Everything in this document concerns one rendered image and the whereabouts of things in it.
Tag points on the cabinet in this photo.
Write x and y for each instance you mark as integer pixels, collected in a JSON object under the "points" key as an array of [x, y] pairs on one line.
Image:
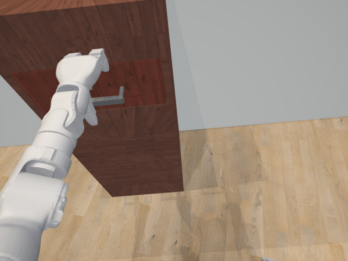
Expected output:
{"points": [[132, 150]]}

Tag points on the left robot forearm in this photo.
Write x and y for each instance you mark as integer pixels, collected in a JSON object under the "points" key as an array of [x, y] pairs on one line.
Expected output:
{"points": [[51, 151]]}

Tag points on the left robot hand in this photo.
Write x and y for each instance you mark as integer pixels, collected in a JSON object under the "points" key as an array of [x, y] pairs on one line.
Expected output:
{"points": [[83, 69]]}

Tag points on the handle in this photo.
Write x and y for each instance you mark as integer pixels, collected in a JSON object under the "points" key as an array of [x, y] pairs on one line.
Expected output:
{"points": [[109, 100]]}

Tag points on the drawer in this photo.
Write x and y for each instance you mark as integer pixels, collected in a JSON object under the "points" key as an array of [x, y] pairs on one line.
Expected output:
{"points": [[142, 80]]}

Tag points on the robot left upper arm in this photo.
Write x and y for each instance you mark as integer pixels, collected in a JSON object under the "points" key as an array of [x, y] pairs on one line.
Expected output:
{"points": [[32, 204]]}

